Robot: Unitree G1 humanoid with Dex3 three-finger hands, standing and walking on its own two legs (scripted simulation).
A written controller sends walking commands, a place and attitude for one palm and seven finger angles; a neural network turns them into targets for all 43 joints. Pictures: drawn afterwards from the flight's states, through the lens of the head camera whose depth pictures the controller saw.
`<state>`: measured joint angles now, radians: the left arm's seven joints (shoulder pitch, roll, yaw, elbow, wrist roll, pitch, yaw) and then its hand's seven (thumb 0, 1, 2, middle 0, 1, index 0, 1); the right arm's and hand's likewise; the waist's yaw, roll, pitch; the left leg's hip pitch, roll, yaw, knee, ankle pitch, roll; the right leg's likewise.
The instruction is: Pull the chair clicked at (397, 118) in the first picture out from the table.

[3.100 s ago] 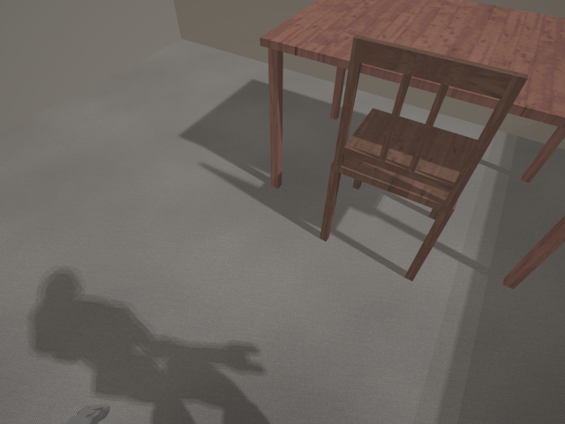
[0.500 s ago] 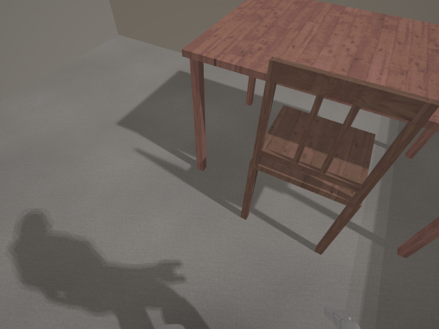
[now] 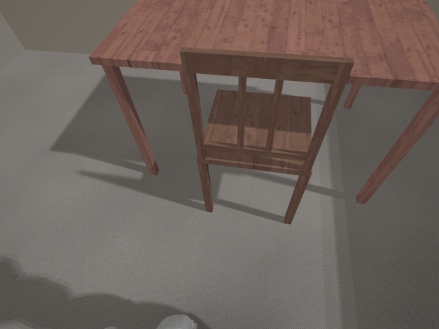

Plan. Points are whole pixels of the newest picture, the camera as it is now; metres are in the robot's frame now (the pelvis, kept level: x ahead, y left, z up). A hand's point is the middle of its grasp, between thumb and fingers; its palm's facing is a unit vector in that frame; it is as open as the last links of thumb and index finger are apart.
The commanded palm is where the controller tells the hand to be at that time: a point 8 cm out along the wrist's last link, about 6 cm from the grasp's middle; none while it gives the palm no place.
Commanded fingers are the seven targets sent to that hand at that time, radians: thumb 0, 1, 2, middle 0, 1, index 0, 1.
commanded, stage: turn to face it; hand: left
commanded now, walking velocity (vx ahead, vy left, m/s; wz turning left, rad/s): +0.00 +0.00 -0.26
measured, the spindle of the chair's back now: (241, 115) +0.69 -0.02 -0.09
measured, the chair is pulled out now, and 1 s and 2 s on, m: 0.00 0.00 0.00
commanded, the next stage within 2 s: take the last steps up to it in 0.06 s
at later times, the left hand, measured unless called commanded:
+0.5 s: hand out of the picture +0.13 +0.19 -0.15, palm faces -0.13 -0.97 -0.19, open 7.4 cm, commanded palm none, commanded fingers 0.00 0.90 0.90 -0.20 -0.30 -0.20 -0.30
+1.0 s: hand out of the picture +0.13 +0.14 -0.18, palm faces -0.02 -0.99 -0.13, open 7.4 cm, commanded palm none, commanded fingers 0.00 0.90 0.90 -0.20 -0.30 -0.20 -0.30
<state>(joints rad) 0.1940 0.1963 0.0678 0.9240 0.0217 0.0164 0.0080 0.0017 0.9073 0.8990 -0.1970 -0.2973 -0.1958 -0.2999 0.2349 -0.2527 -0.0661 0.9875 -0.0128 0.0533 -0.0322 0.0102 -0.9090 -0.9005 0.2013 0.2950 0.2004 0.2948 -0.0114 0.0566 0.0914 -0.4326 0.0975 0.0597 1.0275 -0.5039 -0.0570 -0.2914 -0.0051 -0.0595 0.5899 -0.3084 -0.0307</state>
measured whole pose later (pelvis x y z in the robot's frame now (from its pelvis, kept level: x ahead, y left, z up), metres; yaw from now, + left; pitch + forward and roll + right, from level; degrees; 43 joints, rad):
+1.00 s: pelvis +0.19 -0.02 +0.00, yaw -7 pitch +0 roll -2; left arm 0.43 0.11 0.04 1.15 0.03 -0.04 0.02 0.00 0.91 0.90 -0.20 -0.30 -0.20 -0.30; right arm 0.15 -0.16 -0.04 1.01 -0.03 -0.05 0.00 0.01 -0.91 -0.90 0.20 0.29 0.20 0.29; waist 0.04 -0.01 0.05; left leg -0.38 0.04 0.10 0.56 -0.14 0.05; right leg -0.05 -0.02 -0.11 0.51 -0.43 0.00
